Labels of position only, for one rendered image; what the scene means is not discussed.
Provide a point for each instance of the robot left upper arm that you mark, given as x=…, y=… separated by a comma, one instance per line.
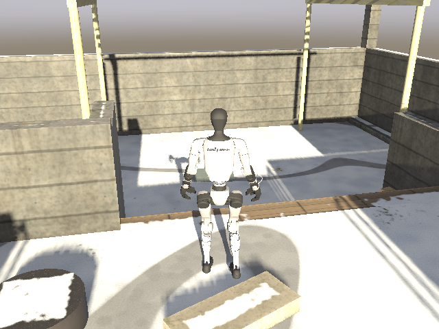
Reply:
x=194, y=155

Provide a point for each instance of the robot head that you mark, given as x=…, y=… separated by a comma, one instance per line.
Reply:
x=218, y=120

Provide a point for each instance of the right robot hand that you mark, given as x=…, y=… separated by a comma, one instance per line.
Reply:
x=252, y=192

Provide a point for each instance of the left robot hand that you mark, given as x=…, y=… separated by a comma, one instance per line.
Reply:
x=189, y=190

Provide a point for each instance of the robot left forearm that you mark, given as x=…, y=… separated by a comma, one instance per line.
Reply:
x=187, y=179

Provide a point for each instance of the robot right upper arm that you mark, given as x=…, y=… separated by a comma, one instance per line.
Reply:
x=240, y=144

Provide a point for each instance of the left robot foot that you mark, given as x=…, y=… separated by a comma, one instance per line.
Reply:
x=206, y=267

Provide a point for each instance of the robot right forearm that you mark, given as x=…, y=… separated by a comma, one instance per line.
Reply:
x=252, y=180

